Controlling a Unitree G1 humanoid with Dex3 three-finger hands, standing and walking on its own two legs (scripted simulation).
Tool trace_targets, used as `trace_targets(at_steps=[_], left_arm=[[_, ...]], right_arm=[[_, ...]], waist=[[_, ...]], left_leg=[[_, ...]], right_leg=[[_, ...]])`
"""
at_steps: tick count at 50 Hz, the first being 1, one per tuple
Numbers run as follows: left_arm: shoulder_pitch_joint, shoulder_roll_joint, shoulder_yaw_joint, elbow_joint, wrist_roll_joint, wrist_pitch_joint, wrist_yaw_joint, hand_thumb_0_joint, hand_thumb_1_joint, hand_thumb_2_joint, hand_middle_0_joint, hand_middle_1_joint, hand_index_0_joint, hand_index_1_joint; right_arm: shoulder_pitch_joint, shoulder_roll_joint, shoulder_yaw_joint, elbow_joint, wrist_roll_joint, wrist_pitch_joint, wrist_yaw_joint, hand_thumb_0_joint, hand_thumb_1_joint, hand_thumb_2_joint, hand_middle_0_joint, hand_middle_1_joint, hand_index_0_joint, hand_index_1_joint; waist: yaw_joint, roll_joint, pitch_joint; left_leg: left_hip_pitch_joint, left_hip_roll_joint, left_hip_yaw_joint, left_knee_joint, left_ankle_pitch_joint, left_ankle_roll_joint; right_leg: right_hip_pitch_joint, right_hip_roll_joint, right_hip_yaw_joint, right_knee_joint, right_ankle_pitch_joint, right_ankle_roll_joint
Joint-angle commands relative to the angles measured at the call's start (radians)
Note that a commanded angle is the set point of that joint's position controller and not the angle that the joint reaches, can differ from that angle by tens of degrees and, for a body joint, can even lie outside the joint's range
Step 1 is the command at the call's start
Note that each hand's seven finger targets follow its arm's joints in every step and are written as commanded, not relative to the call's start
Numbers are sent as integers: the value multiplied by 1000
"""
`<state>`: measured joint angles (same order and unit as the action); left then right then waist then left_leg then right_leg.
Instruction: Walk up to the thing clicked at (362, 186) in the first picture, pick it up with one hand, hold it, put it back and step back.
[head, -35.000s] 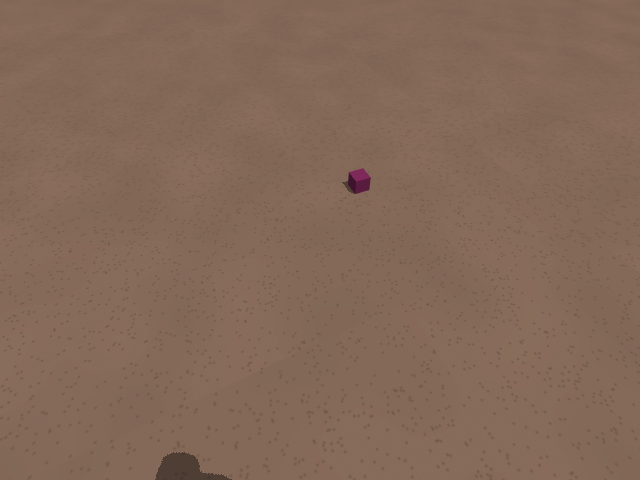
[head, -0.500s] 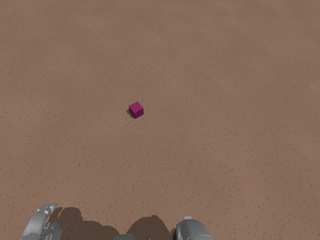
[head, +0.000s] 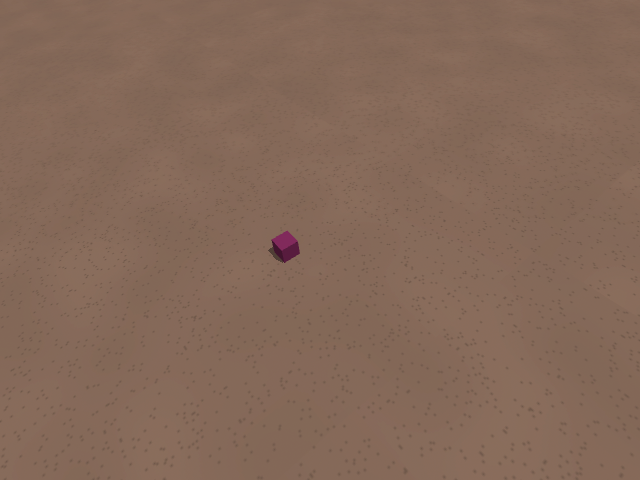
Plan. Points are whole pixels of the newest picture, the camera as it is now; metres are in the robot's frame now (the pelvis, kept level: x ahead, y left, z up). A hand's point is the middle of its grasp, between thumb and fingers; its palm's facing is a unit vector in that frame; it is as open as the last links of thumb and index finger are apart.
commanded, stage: step back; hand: left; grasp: from above
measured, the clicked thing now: (285, 246) +1.09 +0.27 -0.72
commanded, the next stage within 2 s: stand in 0.88 s
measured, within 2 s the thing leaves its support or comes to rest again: neither
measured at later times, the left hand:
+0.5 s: hand out of the picture +0.07 +0.26 -0.13, palm faces +0.08 -0.91 -0.41, open 7.4 cm
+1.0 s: hand out of the picture +0.11 +0.29 -0.15, palm faces +0.06 -0.93 -0.35, open 7.4 cm
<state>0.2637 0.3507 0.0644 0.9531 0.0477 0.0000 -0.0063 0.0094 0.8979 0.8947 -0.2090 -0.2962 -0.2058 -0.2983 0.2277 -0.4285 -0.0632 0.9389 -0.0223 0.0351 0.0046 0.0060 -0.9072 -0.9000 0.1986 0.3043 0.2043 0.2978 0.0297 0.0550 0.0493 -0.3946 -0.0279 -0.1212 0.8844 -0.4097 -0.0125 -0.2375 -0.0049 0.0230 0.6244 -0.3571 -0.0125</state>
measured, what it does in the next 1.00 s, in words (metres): steps on the spot: left foot, then left foot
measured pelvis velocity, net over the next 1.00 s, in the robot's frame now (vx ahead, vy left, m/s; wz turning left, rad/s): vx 0.05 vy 0.03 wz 0.07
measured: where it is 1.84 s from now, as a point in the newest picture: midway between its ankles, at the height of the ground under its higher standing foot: outside the picture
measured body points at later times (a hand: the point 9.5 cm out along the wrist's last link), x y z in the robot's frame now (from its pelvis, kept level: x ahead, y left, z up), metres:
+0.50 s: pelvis +0.02 -0.01 +0.00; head +0.03 -0.03 +0.45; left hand +0.07 +0.31 -0.10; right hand +0.11 -0.32 -0.13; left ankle +0.01 +0.13 -0.69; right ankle +0.04 -0.11 -0.73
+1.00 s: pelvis +0.05 +0.03 +0.01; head +0.07 +0.04 +0.46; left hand +0.10 +0.34 -0.12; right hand +0.20 -0.24 -0.11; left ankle +0.06 +0.15 -0.73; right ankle +0.04 -0.11 -0.73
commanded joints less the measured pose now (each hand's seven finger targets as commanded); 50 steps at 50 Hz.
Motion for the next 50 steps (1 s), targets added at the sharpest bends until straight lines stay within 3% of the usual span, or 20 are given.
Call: trace_targets(at_steps=[1, 5, 6, 7, 8, 9, 16, 17, 18, 19, 20, 24, 32, 34, 35, 37, 38, 43, 45, 50], left_arm=[[-49, 309, 91, -87, -4, -45, 17, 0, 900, 900, -200, -300, -200, -300], [-61, 249, 49, -100, -22, -28, 13, 0, 900, 900, -200, -300, -200, -300], [-59, 200, 36, -109, -27, -31, 13, 0, 900, 900, -200, -300, -200, -300], [-114, 177, 30, -116, -39, -30, 14, 0, 900, 900, -200, -300, -200, -300], [-158, 256, 53, -110, -29, -31, 22, 0, 900, 900, -200, -300, -200, -300], [-148, 277, 55, -103, -32, -35, 17, 0, 900, 900, -200, -300, -200, -300], [14, 195, 51, -11, -24, -65, 17, 0, 900, 900, -200, -300, -200, -300], [47, 231, 60, 5, -18, -70, 26, 0, 900, 900, -200, -300, -200, -300], [93, 311, 83, 11, -2, -74, 35, 0, 900, 900, -200, -300, -200, -300], [7, 359, 90, -24, 0, -74, 37, 0, 900, 900, -200, -300, -200, -300], [-92, 370, 91, -52, -2, -71, 34, 0, 900, 900, -200, -300, -200, -300], [-133, 285, 64, -56, -16, -83, 32, 0, 900, 900, -200, -300, -200, -300], [-131, 277, 52, -45, -34, -69, 35, 0, 900, 900, -200, -300, -200, -300], [-138, 251, 40, -57, -38, -57, 35, 0, 900, 900, -200, -300, -200, -300], [-127, 221, 29, -66, -45, -52, 34, 0, 900, 900, -200, -300, -200, -300], [-127, 212, 25, -31, -62, -34, 35, 0, 900, 900, -200, -300, -200, -300], [-124, 216, 18, -12, -57, -32, 35, 0, 900, 900, -200, -300, -200, -300], [-90, 255, 23, 38, -42, -54, 35, 0, 900, 900, -200, -300, -200, -300], [-158, 223, -9, 54, -43, -46, 21, 0, 900, 900, -200, -300, -200, -300], [-180, 216, -24, 76, -46, -44, 19, 0, 900, 900, -200, -300, -200, -300]], right_arm=[[-100, -136, -27, -82, -15, -56, 2, 0, -900, -900, 200, 300, 200, 300], [1, -134, -49, -25, -18, -82, -5, 0, -900, -900, 200, 300, 200, 300], [52, -179, -66, -15, -25, -87, -8, 0, -900, -900, 200, 300, 200, 300], [28, -264, -79, -24, -19, -84, -7, 0, -900, -900, 200, 300, 200, 300], [43, -302, -93, -23, -12, -78, 1, 0, -900, -900, 200, 300, 200, 300], [19, -277, -90, -26, -13, -72, 3, 0, -900, -900, 200, 300, 200, 300], [-112, -143, -35, -61, 3, -45, 11, 0, -900, -900, 200, 300, 200, 300], [-109, -91, -18, -71, 11, -41, 9, 0, -900, -900, 200, 300, 200, 300], [-106, -40, -2, -93, 15, -40, 1, 0, -900, -900, 200, 300, 200, 300], [-88, -74, -12, -80, 6, -31, -13, 0, -900, -900, 200, 300, 200, 300], [-42, -138, -34, -48, 0, -27, -16, 0, -900, -900, 200, 300, 200, 300], [-5, -136, -33, 1, -3, -34, -4, 0, -900, -900, 200, 300, 200, 300], [-33, -97, -23, 12, -7, -49, 0, 0, -900, -900, 200, 300, 200, 300], [-8, -117, -35, 36, -10, -54, -7, 0, -900, -900, 200, 300, 200, 300], [-3, -156, -42, 37, -12, -59, -14, 0, -900, -900, 200, 300, 200, 300], [-127, -223, -36, 6, 4, -59, -12, 0, -900, -900, 200, 300, 200, 300], [-165, -205, -32, 11, 2, -53, -10, 0, -900, -900, 200, 300, 200, 300], [-212, -129, -6, 25, 10, -48, -12, 0, -900, -900, 200, 300, 200, 300], [-145, -141, -2, 65, 20, -61, -9, 0, -900, -900, 200, 300, 200, 300], [-196, -137, 2, 85, 16, -71, -8, 0, -900, -900, 200, 300, 200, 300]], waist=[[40, -263, 27], [-27, -165, -77], [-45, -21, -137], [-48, 128, -99], [-78, 114, -45], [-62, 68, 6], [33, 66, -37], [48, -6, -55], [72, -201, -47], [47, -148, -41], [14, -108, 19], [-17, -134, 49], [-21, -202, -69], [-38, -140, -106], [-36, -32, -152], [-11, 105, -134], [2, 103, -114], [5, 28, -135], [-44, -15, -119], [-30, -34, -126]], left_leg=[[-101, 27, 54, -209, -87, -11], [295, 13, 70, -542, 171, 42], [423, 140, -124, -563, 203, 86], [422, 296, -363, -585, 75, 186], [284, 377, -433, -615, -55, 294], [219, 361, -380, -620, -117, 302], [37, 155, -44, -384, 113, 129], [-52, 100, -5, -276, 100, 94], [-194, -42, 17, -70, -44, 42], [-162, -18, -27, 15, -163, 26], [-88, 35, -38, 69, -162, 21], [-73, 50, -47, 26, -25, 18], [112, 40, 152, -325, 113, 20], [236, 50, 122, -431, 380, 44], [293, 145, 11, -437, 531, 75], [158, 314, -190, -462, 431, 224], [118, 307, -163, -476, 360, 219], [119, 158, 21, -368, 421, 60], [270, 156, 9, -457, 420, 52], [306, 173, 15, -476, 570, 49]], right_leg=[[112, -237, 280, -274, -123, -170], [-3, -179, 127, -21, 328, -91], [-117, -104, 52, 143, 266, -44], [-289, 25, -87, 208, -95, -11], [-260, -28, -6, 290, -249, -20], [-235, -46, 20, 287, -254, -26], [147, 36, -102, -184, 101, -9], [246, -12, -4, -214, 103, -17], [268, -218, 332, -339, -10, -65], [145, -382, 486, -416, -215, -152], [-19, -429, 525, -438, -368, -219], [2, -269, 245, -360, -35, -151], [93, -231, 30, -101, 651, -118], [39, -184, -2, 9, 600, -62], [7, -129, -37, 87, 506, -29], [23, -13, -54, 85, -31, 1], [60, -23, -43, 39, -108, -8], [157, -116, 63, -150, 335, -29], [56, -120, 57, -168, 324, -24], [122, -116, 27, -228, 403, -3]])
